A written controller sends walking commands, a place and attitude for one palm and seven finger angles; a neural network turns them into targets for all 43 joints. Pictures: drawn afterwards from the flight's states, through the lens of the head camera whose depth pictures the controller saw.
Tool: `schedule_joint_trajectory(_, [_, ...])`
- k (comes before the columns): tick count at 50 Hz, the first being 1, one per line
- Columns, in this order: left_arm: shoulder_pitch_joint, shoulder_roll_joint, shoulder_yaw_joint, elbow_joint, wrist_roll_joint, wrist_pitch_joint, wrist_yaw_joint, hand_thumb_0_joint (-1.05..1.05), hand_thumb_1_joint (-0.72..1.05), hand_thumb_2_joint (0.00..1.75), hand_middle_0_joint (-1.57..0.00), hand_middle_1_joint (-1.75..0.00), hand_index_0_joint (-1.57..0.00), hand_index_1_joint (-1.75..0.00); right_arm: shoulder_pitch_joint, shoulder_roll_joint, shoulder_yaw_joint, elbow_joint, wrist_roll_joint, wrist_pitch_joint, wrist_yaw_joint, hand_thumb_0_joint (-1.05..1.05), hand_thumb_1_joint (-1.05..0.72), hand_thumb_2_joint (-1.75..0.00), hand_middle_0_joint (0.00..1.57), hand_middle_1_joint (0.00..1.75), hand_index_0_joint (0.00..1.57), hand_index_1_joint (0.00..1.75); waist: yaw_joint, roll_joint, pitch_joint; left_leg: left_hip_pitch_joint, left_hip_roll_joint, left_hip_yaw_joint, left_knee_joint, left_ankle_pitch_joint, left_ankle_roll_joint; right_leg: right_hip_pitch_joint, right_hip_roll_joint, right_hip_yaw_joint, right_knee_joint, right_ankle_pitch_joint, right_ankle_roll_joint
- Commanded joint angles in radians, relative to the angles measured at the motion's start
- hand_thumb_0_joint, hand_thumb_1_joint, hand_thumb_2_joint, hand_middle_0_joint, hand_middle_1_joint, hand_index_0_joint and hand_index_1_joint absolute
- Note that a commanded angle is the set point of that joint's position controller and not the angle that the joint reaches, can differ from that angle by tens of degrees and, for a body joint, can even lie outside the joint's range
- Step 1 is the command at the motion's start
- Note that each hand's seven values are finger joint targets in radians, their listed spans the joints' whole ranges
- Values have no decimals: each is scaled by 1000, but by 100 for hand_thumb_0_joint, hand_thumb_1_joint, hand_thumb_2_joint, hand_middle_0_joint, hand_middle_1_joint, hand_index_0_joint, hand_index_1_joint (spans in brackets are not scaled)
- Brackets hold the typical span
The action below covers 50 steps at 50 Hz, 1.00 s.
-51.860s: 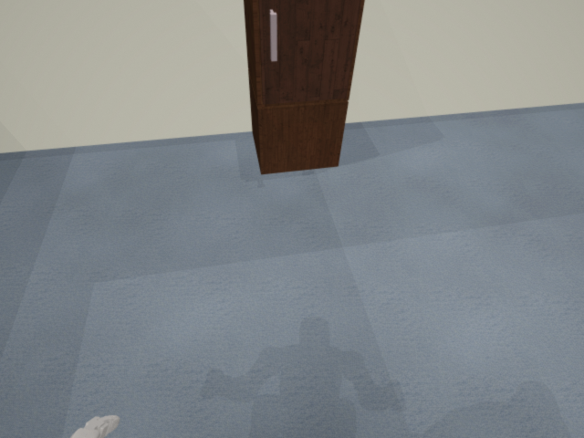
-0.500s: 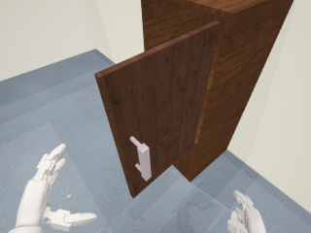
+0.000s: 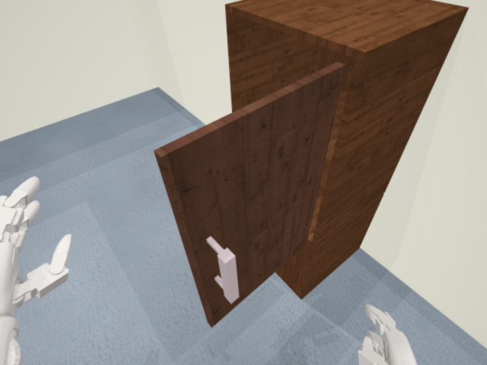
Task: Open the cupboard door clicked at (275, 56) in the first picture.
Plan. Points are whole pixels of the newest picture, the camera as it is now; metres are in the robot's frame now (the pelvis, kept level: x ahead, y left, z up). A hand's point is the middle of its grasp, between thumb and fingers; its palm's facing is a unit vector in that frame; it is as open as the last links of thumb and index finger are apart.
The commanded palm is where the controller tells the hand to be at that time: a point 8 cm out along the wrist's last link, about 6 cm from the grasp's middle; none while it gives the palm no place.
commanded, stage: draw the hand back to the body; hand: left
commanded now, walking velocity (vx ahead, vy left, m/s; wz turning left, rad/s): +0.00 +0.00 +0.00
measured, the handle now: (222, 270) +0.31 +0.08 -0.05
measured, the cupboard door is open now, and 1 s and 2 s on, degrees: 93 93 93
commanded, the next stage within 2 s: step back with the hand held close in 0.38 s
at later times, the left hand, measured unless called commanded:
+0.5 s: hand (68, 266) +0.19 +0.24 +0.16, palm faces +0.43 -0.79 -0.43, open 7.5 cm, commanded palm +0.14 +0.28 +0.18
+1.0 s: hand (45, 279) +0.17 +0.26 +0.16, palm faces +0.32 -0.78 -0.54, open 7.4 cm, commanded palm +0.10 +0.30 +0.18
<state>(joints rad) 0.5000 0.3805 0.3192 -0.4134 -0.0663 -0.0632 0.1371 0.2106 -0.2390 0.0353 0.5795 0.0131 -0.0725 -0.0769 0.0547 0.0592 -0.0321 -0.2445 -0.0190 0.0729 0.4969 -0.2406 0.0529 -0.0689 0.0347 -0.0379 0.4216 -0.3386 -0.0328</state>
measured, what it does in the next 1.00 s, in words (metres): stands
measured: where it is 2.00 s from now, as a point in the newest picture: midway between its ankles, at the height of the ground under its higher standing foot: outside the picture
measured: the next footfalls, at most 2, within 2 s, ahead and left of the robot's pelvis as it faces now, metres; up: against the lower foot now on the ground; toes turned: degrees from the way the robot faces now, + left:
right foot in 1.30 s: -0.12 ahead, -0.08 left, +0.00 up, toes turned +5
right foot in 1.82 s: -0.28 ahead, -0.06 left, +0.00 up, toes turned -2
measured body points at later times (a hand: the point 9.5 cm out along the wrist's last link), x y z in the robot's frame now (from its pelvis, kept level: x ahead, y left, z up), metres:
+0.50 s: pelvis +0.00 -0.02 +0.00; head -0.02 -0.05 +0.45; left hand +0.16 +0.28 +0.18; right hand +0.18 -0.25 -0.09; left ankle +0.02 +0.08 -0.74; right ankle -0.07 -0.10 -0.74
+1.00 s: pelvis -0.05 +0.00 +0.00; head -0.03 +0.00 +0.45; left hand +0.14 +0.30 +0.19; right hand +0.12 -0.25 -0.08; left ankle +0.02 +0.08 -0.74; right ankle -0.07 -0.10 -0.74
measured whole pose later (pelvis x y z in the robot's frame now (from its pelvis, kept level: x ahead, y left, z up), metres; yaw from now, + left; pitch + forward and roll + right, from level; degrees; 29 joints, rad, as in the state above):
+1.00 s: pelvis -0.05 +0.00 +0.00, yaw -2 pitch +1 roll -1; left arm 0.58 0.47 0.41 -0.49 -0.07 -0.13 0.13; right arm 0.17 -0.25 -0.01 0.53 0.02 0.05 -0.09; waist -0.01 0.04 0.03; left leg -0.33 0.02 0.10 0.47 -0.15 0.06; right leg -0.19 0.06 -0.01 0.43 -0.26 -0.03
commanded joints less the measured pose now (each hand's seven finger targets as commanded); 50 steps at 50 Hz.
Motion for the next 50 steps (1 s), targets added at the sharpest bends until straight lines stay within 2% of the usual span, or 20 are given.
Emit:
schedule_joint_trajectory(1, [-77, 164, 140, -176, -5, -73, 15, 0, 90, 90, -20, -30, -20, -30, -117, -105, -44, -139, 3, -54, -3, 0, -90, -90, 20, 30, 20, 30, -3, 24, -60, 222, 66, -88, -66, 310, -30, -132, -27, 21, -79, 314, 15])
schedule_joint_trajectory(3, [-28, 120, 107, -110, -12, -59, 3, 0, 90, 90, -20, -30, -20, -30, -118, -107, -48, -138, 3, -45, 6, 0, -90, -90, 20, 30, 20, 30, -3, -16, -27, 207, 64, -77, -73, 306, -26, -121, -30, 22, -88, 336, 17])
schedule_joint_trajectory(8, [-78, 150, 118, -143, -12, -61, -6, 0, 90, 90, -20, -30, -20, -30, -134, -115, -58, -146, 2, -31, 9, 0, -90, -90, 20, 30, 20, 30, 3, -52, -56, 213, 56, -69, -83, 277, -17, -92, -34, 32, -104, 346, 20])
schedule_joint_trajectory(9, [-95, 167, 127, -165, -7, -67, -5, 0, 90, 90, -20, -30, -20, -30, -139, -113, -57, -144, 1, -34, 7, 0, -90, -90, 20, 30, 20, 30, 4, -14, -60, 222, 53, -65, -82, 274, -16, -95, -35, 37, -109, 346, 20])
schedule_joint_trajectory(12, [-124, 210, 156, -212, -6, -77, 4, 0, 90, 90, -20, -30, -20, -30, -145, -106, -52, -135, -2, -44, 1, 0, -90, -90, 20, 30, 20, 30, 8, 23, -72, 228, 45, -62, -78, 264, -16, -85, -40, 41, -123, 346, 16])
schedule_joint_trajectory(15, [-101, 190, 145, -219, -5, -81, 5, 0, 90, 90, -20, -30, -20, -30, -145, -98, -50, -130, -2, -55, -2, 0, -90, -90, 20, 30, 20, 30, 6, 59, -70, 244, 42, -54, -72, 286, -16, -88, -42, 44, -125, 376, 18])
schedule_joint_trajectory(18, [-87, 177, 141, -184, -9, -80, 4, 0, 90, 90, -20, -30, -20, -30, -148, -97, -51, -122, -2, -57, -1, 0, -90, -90, 20, 30, 20, 30, 2, 17, -19, 229, 44, -53, -79, 258, -18, -107, -39, 42, -139, 352, 20])
schedule_joint_trajectory(24, [-70, 154, 130, -110, -20, -78, -10, 0, 90, 90, -20, -30, -20, -30, -151, -104, -59, -118, -1, -46, -1, 0, -90, -90, 20, 30, 20, 30, 4, -49, 0, 223, 43, -48, -92, 224, -11, -109, -39, 48, -155, 326, 30])
schedule_joint_trajectory(25, [-165, 177, 127, -217, -15, -97, -9, 0, 90, 90, -20, -30, -20, -30, -161, -105, -59, -125, 1, -53, -1, 0, -90, -90, 20, 30, 20, 30, 3, -15, -52, 246, 38, -48, -88, 235, -9, -95, -42, 54, -153, 342, 29])
schedule_joint_trajectory(26, [-199, 299, 251, -223, -8, -128, -3, 0, 90, 90, -20, -30, -20, -30, -149, -121, -58, -147, 4, -33, -7, 0, -90, -90, 20, 30, 20, 30, -39, -50, 36, 219, 56, -61, -31, 192, 8, -228, -89, 128, -199, 412, 62])
schedule_joint_trajectory(27, [-202, 287, 240, -198, -2, -141, -6, 0, 90, 90, -20, -30, -20, -30, -155, -111, -58, -133, -2, -16, -11, 0, -90, -90, 20, 30, 20, 30, -37, -57, 30, 196, 49, -71, -13, 176, 7, -219, -109, 130, -196, 460, 68])
schedule_joint_trajectory(28, [-126, 237, 198, -149, 3, -132, -12, 0, 90, 90, -20, -30, -20, -30, -164, -110, -60, -130, -6, -5, -13, 0, -90, -90, 20, 30, 20, 30, -40, -76, 29, 192, 51, -64, -6, 196, 8, -217, -117, 129, -182, 517, 79])
schedule_joint_trajectory(29, [-94, 211, 179, -150, 6, -129, -15, 0, 90, 90, -20, -30, -20, -30, -158, -112, -63, -136, -5, 5, -12, 0, -90, -90, 20, 30, 20, 30, -40, -74, -7, 194, 53, -57, -7, 218, 7, -195, -118, 121, -158, 553, 86])
schedule_joint_trajectory(31, [-41, 190, 166, -147, 6, -125, -14, 0, 90, 90, -20, -30, -20, -30, -149, -114, -68, -149, -1, 22, -11, 0, -90, -90, 20, 30, 20, 30, -41, -36, -65, 207, 64, -44, -11, 289, 6, -163, -115, 104, -115, 604, 96])
schedule_joint_trajectory(32, [-28, 186, 162, -165, 5, -126, -13, 0, 90, 90, -20, -30, -20, -30, -152, -118, -71, -153, 0, 28, -12, 0, -90, -90, 20, 30, 20, 30, -41, 0, -92, 205, 67, -42, -8, 334, 6, -140, -116, 95, -95, 637, 99])
schedule_joint_trajectory(33, [-4, 194, 172, -173, 4, -123, -10, 0, 90, 90, -20, -30, -20, -30, -145, -116, -71, -161, 2, 36, -11, 0, -90, -90, 20, 30, 20, 30, -40, 1, -117, 212, 74, -42, -12, 358, 4, -134, -112, 95, -82, 631, 97])
schedule_joint_trajectory(37, [44, 243, 220, -211, -2, -119, 2, 0, 90, 90, -20, -30, -20, -30, -156, -115, -76, -181, 5, 63, -18, 0, -90, -90, 20, 30, 20, 30, -40, -37, -150, 193, 86, -43, -8, 421, 2, -118, -104, 87, -47, 666, 93])
schedule_joint_trajectory(41, [64, 268, 250, -244, -8, -119, 13, 0, 90, 90, -20, -30, -20, -30, -150, -112, -79, -202, 9, 75, -23, 0, -90, -90, 20, 30, 20, 30, -43, -43, -153, 165, 98, -53, -16, 435, -4, -127, -91, 94, -23, 616, 76])
schedule_joint_trajectory(44, [86, 261, 245, -256, -10, -121, 20, 0, 90, 90, -20, -30, -20, -30, -142, -116, -80, -205, 8, 75, -21, 0, -90, -90, 20, 30, 20, 30, -45, -12, -153, 134, 105, -66, -27, 421, -6, -120, -84, 93, -10, 556, 65])
schedule_joint_trajectory(50, [94, 245, 226, -246, -7, -132, 29, 0, 90, 90, -20, -30, -20, -30, -126, -126, -82, -195, 5, 58, -20, 0, -90, -90, 20, 30, 20, 30, -55, 4, -87, 27, 120, -109, -85, 167, -4, -153, -66, 104, -39, 313, 47])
